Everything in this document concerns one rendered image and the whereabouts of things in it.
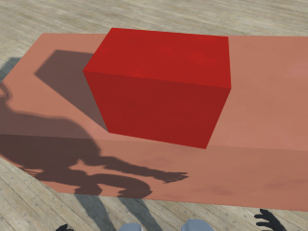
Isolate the robot right thigh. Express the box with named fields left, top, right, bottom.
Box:
left=181, top=218, right=215, bottom=231

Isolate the robot right hand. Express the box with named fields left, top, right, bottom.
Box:
left=254, top=209, right=287, bottom=231

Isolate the carton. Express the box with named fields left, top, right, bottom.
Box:
left=83, top=27, right=232, bottom=149

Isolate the pedestal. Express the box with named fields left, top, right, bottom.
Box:
left=0, top=33, right=308, bottom=212

